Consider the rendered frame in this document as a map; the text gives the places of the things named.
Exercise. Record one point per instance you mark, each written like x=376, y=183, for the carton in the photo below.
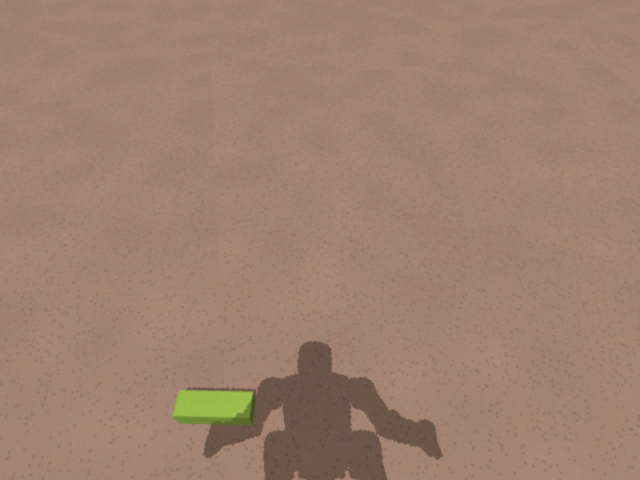
x=215, y=407

